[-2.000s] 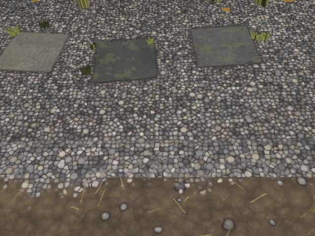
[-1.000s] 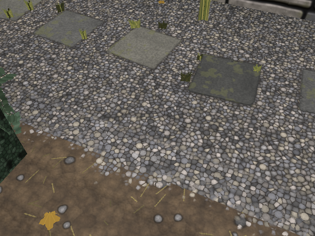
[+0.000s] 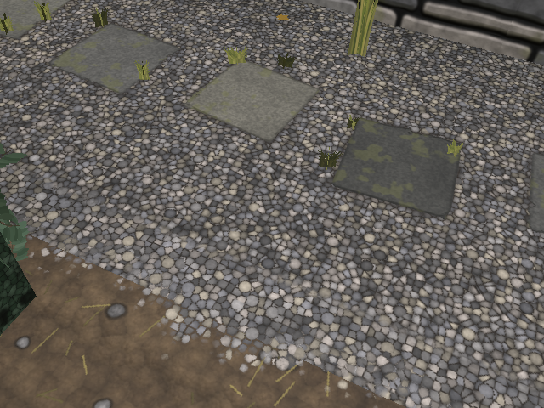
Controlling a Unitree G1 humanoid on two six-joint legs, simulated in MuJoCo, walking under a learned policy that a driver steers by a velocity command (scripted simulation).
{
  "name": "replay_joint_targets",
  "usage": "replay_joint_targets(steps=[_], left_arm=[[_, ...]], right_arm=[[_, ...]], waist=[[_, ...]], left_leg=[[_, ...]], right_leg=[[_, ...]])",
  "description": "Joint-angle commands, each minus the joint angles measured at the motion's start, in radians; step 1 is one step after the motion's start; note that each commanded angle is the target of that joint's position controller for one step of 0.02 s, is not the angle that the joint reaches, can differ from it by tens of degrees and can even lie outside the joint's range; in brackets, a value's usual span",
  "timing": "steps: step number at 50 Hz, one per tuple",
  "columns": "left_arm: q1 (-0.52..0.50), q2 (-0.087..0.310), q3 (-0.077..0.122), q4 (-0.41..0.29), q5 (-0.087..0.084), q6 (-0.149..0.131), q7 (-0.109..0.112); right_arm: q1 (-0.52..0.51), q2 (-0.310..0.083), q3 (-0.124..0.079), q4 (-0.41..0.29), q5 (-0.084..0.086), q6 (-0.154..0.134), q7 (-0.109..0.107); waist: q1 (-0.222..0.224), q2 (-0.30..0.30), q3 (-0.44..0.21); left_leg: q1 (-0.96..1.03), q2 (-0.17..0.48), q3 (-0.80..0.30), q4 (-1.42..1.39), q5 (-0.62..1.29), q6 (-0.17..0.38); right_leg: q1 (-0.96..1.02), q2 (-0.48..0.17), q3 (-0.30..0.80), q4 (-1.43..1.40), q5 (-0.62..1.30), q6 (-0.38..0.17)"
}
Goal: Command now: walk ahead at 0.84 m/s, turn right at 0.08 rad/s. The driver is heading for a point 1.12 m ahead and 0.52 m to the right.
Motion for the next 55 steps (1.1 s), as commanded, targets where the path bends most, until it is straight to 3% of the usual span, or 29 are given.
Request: replay_joint_targets(steps=[1,3,6,12,14,17,19,20,21,22,23,25,26,27,29,32,36,38,39,40,41,42,43,44,45,46,47,50,55], left_arm=[[-0.067,0.063,0.007,-0.109,0.010,-0.029,-0.023],[-0.073,0.043,0.003,-0.108,0.012,0.002,-0.040],[-0.156,0.030,0.001,-0.133,-0.006,0.031,-0.043],[-0.357,0.004,-0.020,-0.205,-0.005,0.032,-0.056],[-0.391,-0.006,-0.032,-0.228,-0.005,0.029,-0.059],[-0.316,0.035,-0.027,-0.226,-0.010,0.032,-0.047],[-0.020,0.106,0.003,-0.153,-0.019,0.031,-0.037],[0.190,0.158,0.034,-0.092,-0.016,0.027,-0.025],[0.229,0.195,0.061,-0.067,-0.019,0.031,-0.004],[0.108,0.280,0.077,-0.086,0.008,0.048,0.001],[0.125,0.276,0.082,-0.096,-0.003,0.049,0.000],[0.101,0.171,0.061,-0.077,0.000,0.036,0.014],[0.062,0.154,0.052,-0.084,-0.001,0.025,0.022],[0.031,0.131,0.039,-0.094,-0.006,0.011,0.030],[0.028,0.130,0.030,-0.105,-0.026,-0.015,0.028],[0.074,0.159,0.038,-0.113,-0.024,-0.034,0.024],[0.155,0.194,0.055,-0.101,-0.038,-0.030,0.012],[0.131,0.214,0.060,-0.110,-0.038,-0.029,0.020],[0.119,0.238,0.066,-0.115,-0.034,-0.031,0.023],[0.075,0.277,0.073,-0.127,-0.024,-0.033,0.020],[-0.002,0.275,0.073,-0.146,-0.013,-0.039,0.014],[-0.021,0.116,0.034,-0.179,-0.006,-0.048,0.014],[0.134,0.014,-0.004,-0.251,-0.073,-0.041,0.018],[0.084,0.112,-0.003,-0.219,-0.039,-0.020,0.031],[0.006,0.143,0.007,-0.216,-0.018,-0.006,0.020],[-0.033,0.141,0.009,-0.220,-0.007,0.005,0.005],[-0.083,0.119,0.007,-0.242,0.008,0.017,-0.013],[-0.136,0.044,-0.019,-0.311,0.011,0.057,-0.042],[-0.270,0.065,-0.040,-0.388,0.006,0.059,-0.064]], right_arm=[[0.069,-0.142,-0.022,-0.022,0.018,-0.019,-0.006],[0.099,-0.101,-0.007,-0.002,0.012,-0.040,-0.017],[0.169,-0.094,-0.005,0.023,0.015,-0.055,-0.016],[0.257,-0.062,0.014,0.045,0.013,-0.068,-0.033],[0.267,-0.075,0.017,0.054,0.017,-0.064,-0.043],[0.272,-0.155,0.006,0.045,0.011,-0.038,-0.073],[0.212,-0.226,-0.019,0.009,-0.005,0.001,-0.084],[0.166,-0.244,-0.028,-0.015,-0.007,0.012,-0.075],[0.128,-0.195,-0.024,-0.027,-0.008,0.006,-0.052],[0.107,-0.051,0.008,-0.141,0.012,-0.024,-0.024],[-0.015,-0.096,0.015,-0.206,0.018,-0.055,-0.024],[-0.030,-0.123,0.019,-0.217,0.014,-0.080,-0.019],[-0.030,-0.119,0.022,-0.218,-0.004,-0.066,-0.020],[-0.006,-0.109,0.028,-0.217,-0.026,-0.040,-0.016],[-0.043,-0.097,0.038,-0.249,-0.040,-0.001,-0.006],[-0.245,-0.082,0.060,-0.346,-0.021,0.006,0.008],[-0.330,-0.084,0.070,-0.395,0.010,0.000,0.008],[-0.287,-0.119,0.059,-0.398,0.012,-0.002,-0.005],[-0.204,-0.163,0.041,-0.378,0.015,-0.004,-0.017],[-0.056,-0.220,0.016,-0.346,0.024,-0.008,-0.032],[0.171,-0.270,-0.010,-0.289,0.026,-0.009,-0.052],[0.362,-0.323,-0.031,-0.250,-0.007,-0.012,-0.071],[0.251,-0.386,-0.042,-0.271,-0.043,-0.011,-0.056],[0.117,-0.282,-0.041,-0.299,-0.029,-0.002,-0.043],[0.049,-0.182,-0.016,-0.306,-0.017,0.001,-0.039],[0.047,-0.145,-0.008,-0.282,-0.019,0.002,-0.036],[0.082,-0.133,-0.002,-0.244,-0.017,-0.002,-0.039],[0.136,-0.099,0.007,-0.165,0.017,-0.031,-0.019],[0.106,-0.135,0.005,-0.139,0.011,-0.064,-0.007]], waist=[[0.007,0.115,0.024],[0.013,0.140,0.064],[0.001,0.092,0.133],[-0.034,0.076,0.209],[-0.029,0.082,0.212],[0.041,0.159,0.097],[0.189,0.210,-0.055],[0.280,0.194,-0.134],[0.275,0.082,-0.122],[0.112,-0.214,-0.091],[0.156,-0.056,-0.129],[0.071,0.138,0.025],[0.025,0.159,0.069],[-0.015,0.157,0.089],[-0.035,0.133,0.129],[0.019,0.083,0.186],[0.101,-0.001,0.105],[0.073,-0.012,0.047],[0.032,-0.022,-0.024],[-0.061,-0.035,-0.114],[-0.195,-0.027,-0.207],[-0.228,0.135,-0.310],[-0.055,0.474,-0.426],[-0.059,0.298,-0.307],[-0.059,0.169,-0.161],[-0.051,0.079,-0.074],[-0.044,0.068,-0.021],[0.006,0.120,0.059],[0.048,0.095,0.153]], left_leg=[[0.299,0.283,-0.478,-0.411,-0.416,0.079],[0.238,0.247,-0.336,-0.457,-0.304,0.058],[0.238,0.222,-0.164,-0.486,-0.101,0.028],[0.318,0.185,0.086,-0.547,0.256,-0.002],[0.380,0.185,0.156,-0.516,0.546,-0.023],[0.513,0.221,0.203,-0.279,1.344,-0.045],[0.503,0.258,0.187,0.113,1.525,-0.022],[0.372,0.263,0.155,0.407,1.379,0.008],[0.101,0.151,0.144,0.742,0.674,0.014],[-0.437,-0.067,0.043,1.093,-0.192,-0.051],[-0.582,-0.036,-0.167,1.116,-0.124,-0.029],[-0.527,0.063,-0.188,0.915,-0.024,-0.019],[-0.468,0.087,-0.185,0.856,-0.037,-0.037],[-0.418,0.107,-0.183,0.813,-0.042,-0.061],[-0.372,0.135,-0.144,0.684,-0.062,-0.099],[-0.290,0.112,-0.074,0.374,0.157,-0.123],[-0.163,0.027,-0.052,0.089,0.395,-0.075],[-0.044,-0.013,-0.073,-0.017,0.360,-0.053],[0.074,-0.040,-0.088,-0.024,0.307,-0.045],[0.234,-0.036,-0.110,-0.010,0.229,-0.039],[0.467,0.010,-0.118,0.001,0.154,-0.032],[0.693,0.228,-0.331,0.013,-0.159,-0.013],[0.806,0.515,-0.936,-0.221,-0.307,0.086],[0.666,0.452,-0.946,-0.280,-0.553,0.110],[0.512,0.396,-0.746,-0.281,-0.495,0.101],[0.395,0.361,-0.604,-0.288,-0.314,0.091],[0.319,0.320,-0.475,-0.300,-0.187,0.071],[0.222,0.304,-0.259,-0.355,0.010,0.037],[0.111,0.213,0.038,-0.478,0.275,0.028]], right_leg=[[-0.465,-0.074,0.050,0.167,0.150,0.009],[-0.445,-0.072,0.044,0.183,0.211,0.046],[-0.511,-0.055,0.022,0.134,0.304,0.055],[-0.482,-0.048,-0.142,-0.147,0.403,0.020],[-0.411,-0.025,-0.219,-0.260,0.380,-0.014],[-0.211,0.092,-0.316,-0.336,0.286,-0.076],[0.064,0.145,-0.299,-0.335,0.146,-0.122],[0.306,0.145,-0.219,-0.405,0.071,-0.160],[0.501,0.066,-0.065,-0.441,-0.036,-0.192],[0.715,-0.161,0.517,-0.584,-0.107,-0.368],[0.740,-0.216,0.724,-0.748,-0.146,-0.390],[0.489,-0.196,0.598,-0.850,-0.079,-0.294],[0.365,-0.150,0.508,-0.853,0.005,-0.266],[0.269,-0.103,0.439,-0.859,0.054,-0.254],[0.108,-0.040,0.349,-0.888,0.098,-0.243],[-0.020,0.031,0.280,-0.917,0.332,-0.206],[0.156,0.020,0.283,-0.861,0.695,-0.128],[0.250,0.016,0.288,-0.753,0.880,-0.084],[0.288,0.011,0.303,-0.636,1.000,-0.058],[0.282,0.008,0.315,-0.447,1.025,-0.038],[0.177,0.044,0.291,-0.201,0.939,-0.025],[-0.018,0.111,0.223,0.162,0.300,-0.027],[-0.279,0.175,0.105,0.395,-0.166,0.003],[-0.375,0.073,0.075,0.425,-0.037,-0.016],[-0.380,0.023,0.048,0.373,0.050,-0.009],[-0.363,-0.007,0.033,0.341,0.072,-0.001],[-0.356,-0.038,0.035,0.318,0.072,0.000],[-0.405,-0.096,0.021,0.297,0.092,0.012],[-0.351,-0.068,-0.032,-0.025,0.327,0.010]])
